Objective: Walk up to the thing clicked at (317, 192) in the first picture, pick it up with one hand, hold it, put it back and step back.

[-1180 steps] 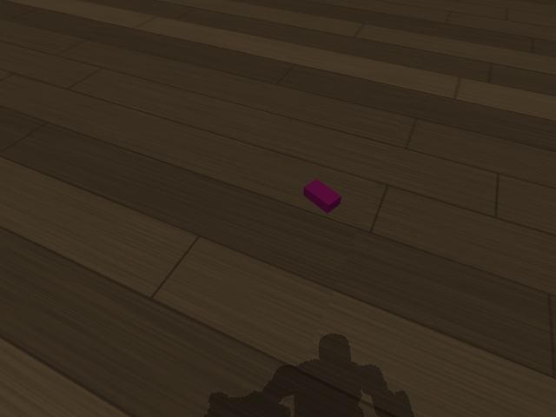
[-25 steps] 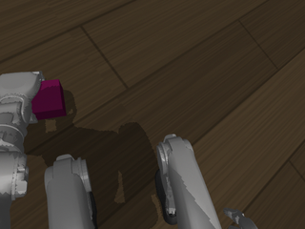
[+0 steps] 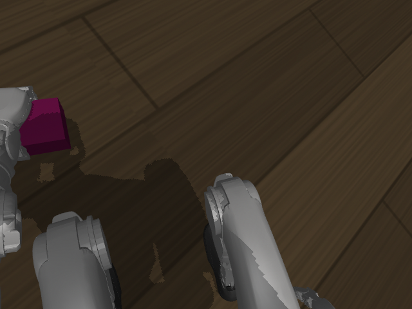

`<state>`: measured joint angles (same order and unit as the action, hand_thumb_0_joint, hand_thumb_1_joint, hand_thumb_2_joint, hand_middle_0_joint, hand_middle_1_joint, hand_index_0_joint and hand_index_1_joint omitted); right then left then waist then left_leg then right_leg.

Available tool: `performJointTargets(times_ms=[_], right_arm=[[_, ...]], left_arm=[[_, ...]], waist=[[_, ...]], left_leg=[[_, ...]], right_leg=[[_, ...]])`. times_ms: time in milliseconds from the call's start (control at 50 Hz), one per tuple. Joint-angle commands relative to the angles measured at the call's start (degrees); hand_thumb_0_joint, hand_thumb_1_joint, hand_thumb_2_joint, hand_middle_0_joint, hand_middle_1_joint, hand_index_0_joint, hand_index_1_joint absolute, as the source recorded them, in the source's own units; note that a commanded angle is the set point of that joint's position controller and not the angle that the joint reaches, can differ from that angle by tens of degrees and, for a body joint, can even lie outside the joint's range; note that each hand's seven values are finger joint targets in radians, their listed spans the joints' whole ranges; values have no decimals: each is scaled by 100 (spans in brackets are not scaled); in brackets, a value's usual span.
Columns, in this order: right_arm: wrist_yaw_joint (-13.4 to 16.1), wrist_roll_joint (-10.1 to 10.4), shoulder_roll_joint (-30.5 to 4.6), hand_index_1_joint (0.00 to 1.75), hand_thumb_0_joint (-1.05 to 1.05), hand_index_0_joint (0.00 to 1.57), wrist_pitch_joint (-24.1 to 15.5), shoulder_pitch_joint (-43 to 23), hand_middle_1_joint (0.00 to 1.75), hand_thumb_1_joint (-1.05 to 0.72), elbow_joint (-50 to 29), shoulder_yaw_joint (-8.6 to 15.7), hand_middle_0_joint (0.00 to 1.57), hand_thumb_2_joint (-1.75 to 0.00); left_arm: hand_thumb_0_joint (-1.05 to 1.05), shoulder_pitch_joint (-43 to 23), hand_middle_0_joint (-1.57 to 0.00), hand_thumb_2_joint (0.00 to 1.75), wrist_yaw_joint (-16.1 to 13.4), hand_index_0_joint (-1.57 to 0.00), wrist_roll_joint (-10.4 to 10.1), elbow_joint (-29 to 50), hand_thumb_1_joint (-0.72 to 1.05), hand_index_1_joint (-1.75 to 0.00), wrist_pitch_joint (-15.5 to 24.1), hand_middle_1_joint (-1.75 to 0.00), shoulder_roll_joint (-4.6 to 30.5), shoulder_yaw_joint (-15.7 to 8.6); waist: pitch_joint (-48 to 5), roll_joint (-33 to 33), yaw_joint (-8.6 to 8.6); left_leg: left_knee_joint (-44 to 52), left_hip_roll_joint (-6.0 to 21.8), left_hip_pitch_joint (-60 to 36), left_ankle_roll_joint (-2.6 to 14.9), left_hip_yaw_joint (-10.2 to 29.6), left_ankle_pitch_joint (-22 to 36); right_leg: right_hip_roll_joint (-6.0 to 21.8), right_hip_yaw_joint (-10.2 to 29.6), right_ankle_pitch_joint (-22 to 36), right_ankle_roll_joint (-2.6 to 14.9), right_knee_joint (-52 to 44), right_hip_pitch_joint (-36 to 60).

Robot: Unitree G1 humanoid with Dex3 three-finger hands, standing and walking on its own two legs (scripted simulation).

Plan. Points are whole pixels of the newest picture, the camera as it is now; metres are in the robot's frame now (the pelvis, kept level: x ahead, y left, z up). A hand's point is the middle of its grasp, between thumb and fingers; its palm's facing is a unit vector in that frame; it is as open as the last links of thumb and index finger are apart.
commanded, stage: lower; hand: left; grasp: from above
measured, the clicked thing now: (17, 130) +0.50 +0.26 -0.19
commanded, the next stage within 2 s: rest in 0.36 s
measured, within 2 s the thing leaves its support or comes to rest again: rests again in 1.08 s
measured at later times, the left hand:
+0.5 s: hand (26, 136) +0.49 +0.25 -0.23, palm faces -0.48 -0.04 -0.88, open 11.6 cm
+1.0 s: hand (32, 140) +0.50 +0.26 -0.27, palm faces -0.48 -0.09 -0.87, open 11.6 cm
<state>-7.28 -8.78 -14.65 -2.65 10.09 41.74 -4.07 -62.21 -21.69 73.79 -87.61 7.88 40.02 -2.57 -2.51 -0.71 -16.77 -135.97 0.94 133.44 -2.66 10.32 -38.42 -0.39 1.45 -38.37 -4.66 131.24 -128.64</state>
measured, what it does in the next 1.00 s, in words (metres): stands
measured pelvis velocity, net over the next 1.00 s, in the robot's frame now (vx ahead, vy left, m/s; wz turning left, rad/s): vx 0.01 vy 0.01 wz -0.09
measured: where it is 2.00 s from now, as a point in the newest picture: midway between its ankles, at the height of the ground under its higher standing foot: (170, 294)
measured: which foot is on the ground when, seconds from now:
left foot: down 0.00-1.00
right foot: down 0.00-1.00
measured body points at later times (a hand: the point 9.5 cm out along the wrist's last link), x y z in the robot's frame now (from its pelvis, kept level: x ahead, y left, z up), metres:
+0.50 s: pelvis +0.01 +0.00 -0.02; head +0.27 +0.08 +0.33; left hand +0.51 +0.25 -0.18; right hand +0.03 -0.27 -0.11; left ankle +0.08 +0.14 -0.30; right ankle +0.10 -0.15 -0.30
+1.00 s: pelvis +0.01 +0.01 -0.04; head +0.30 +0.09 +0.30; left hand +0.52 +0.26 -0.22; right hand +0.02 -0.26 -0.11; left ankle +0.08 +0.14 -0.30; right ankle +0.10 -0.15 -0.30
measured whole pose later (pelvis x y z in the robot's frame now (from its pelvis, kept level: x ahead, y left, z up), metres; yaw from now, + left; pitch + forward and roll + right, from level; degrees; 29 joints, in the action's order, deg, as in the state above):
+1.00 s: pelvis +0.01 +0.01 -0.04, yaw -5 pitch +32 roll -13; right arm -13.5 -14.1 -17.3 -7.6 8.3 39.6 -9.5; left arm -62.8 -30.5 76.9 -96.2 10.3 50.4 -8.9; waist 5.8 3.3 -21.7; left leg -145.5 0.6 137.2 -2.4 14.8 -41.9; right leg -2.0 -1.2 -40.1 -5.1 136.9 -130.4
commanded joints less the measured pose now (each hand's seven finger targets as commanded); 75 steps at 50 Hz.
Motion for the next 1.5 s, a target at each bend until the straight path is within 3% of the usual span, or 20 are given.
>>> performJointTargets(times_ms=[0,240,280,360,380,460,540,620,800,860,880,900,940,960,1080,1120,1160,1240,1320,1480], right_arm=[[60,1,-1461,30,0,20,-26,1248,30,-90,-61,457,20,-90],[-51,-162,-1591,30,0,20,-94,1261,30,-91,-74,292,20,-90],[-58,-177,-1641,30,0,20,-111,1258,30,-91,-115,275,20,-90],[-116,-235,-1645,30,0,20,-186,1206,30,-91,-145,230,20,-90],[-108,-248,-1709,30,0,20,-197,1257,30,-90,-159,277,20,-90],[-190,-290,-1686,30,0,20,-244,1232,30,-90,-146,214,20,-89],[-255,-320,-1734,30,0,20,-292,1245,30,-90,-108,157,20,-89],[-340,-360,-1763,30,0,20,-339,1194,30,-90,-88,95,20,-89],[-464,-467,-1947,30,0,20,-422,1240,30,-90,-64,33,20,-90],[-519,-502,-1985,30,0,20,-488,1159,30,-90,-120,14,20,-90],[-521,-509,-2002,30,0,20,-486,1172,30,-90,-88,18,20,-90],[-533,-509,-1986,30,0,20,-509,1060,30,-90,-149,-18,20,-90],[-558,-542,-2045,30,0,20,-501,1175,30,-90,-96,0,20,-90],[-587,-541,-2027,30,0,20,-529,1145,30,-90,-92,-10,20,-90],[-685,-609,-2060,30,0,20,-597,1131,30,-90,-31,-105,20,-90],[-691,-582,-2083,30,0,20,-594,1020,30,-90,-22,-89,20,-90],[-701,-594,-2114,30,0,20,-601,970,30,-90,-102,-94,20,-90],[-714,-626,-2152,30,0,20,-605,1049,30,-90,-17,-117,20,-90],[-767,-681,-2111,30,0,20,-652,994,30,-90,-49,-276,20,-90],[-751,-710,-2183,30,0,20,-748,847,30,-90,-122,-436,20,-90]], left_arm=[[0,-2129,-98,96,-266,-98,-93,1008,63,-82,-40,-83,1263,-114],[0,-2282,-99,94,-421,-100,60,461,66,-82,164,-83,1326,-95],[0,-2253,-100,94,-522,-101,113,622,66,-81,207,-82,1669,-284],[0,-2223,-100,96,-690,-101,167,418,66,-83,216,-84,1588,-233],[0,-2283,-101,96,-754,-101,175,737,68,-84,235,-85,1779,-402],[0,-2239,-98,96,-813,-99,202,572,65,-80,171,-81,1609,-267],[0,-1936,-94,92,-900,-95,119,307,59,-78,91,-79,1748,-366],[0,-2007,-94,92,-930,-95,98,140,60,-79,74,-80,1695,-296],[0,-1842,-97,92,-1112,-98,258,-45,63,-77,159,-78,2208,-738],[0,-1999,-99,92,-1133,-100,222,-53,66,-77,243,-78,2112,-665],[0,-1913,-99,94,-1177,-99,224,92,64,-77,250,-78,2329,-790],[0,-1889,-100,96,-1162,-100,207,-100,65,-78,250,-78,2070,-603],[0,-1827,-101,95,-1194,-101,250,-40,67,-79,273,-79,2335,-766],[0,-1839,-101,93,-1175,-101,238,-96,68,-77,278,-78,2141,-621],[0,-1888,-102,91,-1275,-103,269,-99,69,-76,308,-77,2356,-711],[0,-1767,-102,89,-1340,-103,240,-178,69,-74,299,-75,2429,-746],[0,-1902,-100,89,-1347,-100,217,-176,66,-74,312,-75,2211,-579],[0,-1781,-97,91,-1427,-98,250,-351,63,-76,301,-77,2456,-753],[0,-1887,-97,89,-1444,-98,290,-628,63,-76,301,-77,2412,-644],[0,-1732,-97,87,-1457,-98,230,-860,64,-75,310,-76,2554,-573]], waist=[[-4171,-1822,-124],[-3709,-1858,-450],[-3854,-2035,-301],[-3659,-1995,-448],[-3886,-2186,-354],[-3837,-2131,-511],[-3804,-2113,-426],[-3595,-2158,-546],[-3374,-2238,-677],[-3084,-2232,-795],[-3375,-2351,-674],[-3242,-2286,-724],[-3307,-2338,-739],[-3222,-2349,-771],[-3119,-2462,-844],[-3147,-2504,-737],[-3090,-2504,-794],[-3106,-2358,-782],[-2757,-2198,-983],[-2682,-2046,-961]], left_leg=[[1310,-69,-3147,353,-878,1048],[971,-65,-2965,342,-755,1047],[998,-77,-3024,325,-762,1083],[864,-62,-2852,342,-755,892],[927,-70,-3056,314,-745,985],[741,-37,-2975,329,-716,1110],[726,-29,-2915,326,-670,1261],[667,-21,-2856,332,-650,1171],[488,4,-2977,297,-568,1501],[443,3,-2781,305,-547,1176],[516,12,-2953,288,-515,1287],[453,2,-2898,279,-519,1213],[447,20,-2926,285,-497,1258],[443,20,-2939,274,-501,1242],[387,49,-3017,256,-435,1336],[459,62,-3032,233,-395,1298],[453,46,-2896,233,-394,1268],[434,63,-2886,255,-366,1291],[372,64,-2620,296,-334,1091],[343,70,-2509,314,-297,922]], right_leg=[[-73,-1005,1369,615,-1212,2030],[-113,-1127,1414,597,-933,1738],[-112,-1127,1410,602,-905,1825],[-154,-1170,1318,588,-854,1703],[-138,-1176,1377,592,-844,1743],[-171,-1200,1558,565,-737,1778],[-199,-1225,1670,558,-700,1908],[-227,-1262,1629,564,-651,1818],[-235,-1348,1924,534,-512,1916],[-249,-1390,1669,542,-551,1751],[-256,-1402,1738,548,-556,1936],[-250,-1420,1687,558,-502,1793],[-258,-1429,1744,527,-497,1907],[-259,-1432,1728,532,-468,1839],[-293,-1500,1804,525,-415,1821],[-305,-1521,1752,542,-418,1778],[-291,-1517,1745,544,-405,1764],[-315,-1515,1803,513,-450,1900],[-332,-1555,1671,494,-440,1799],[-357,-1563,1542,469,-516,1940]])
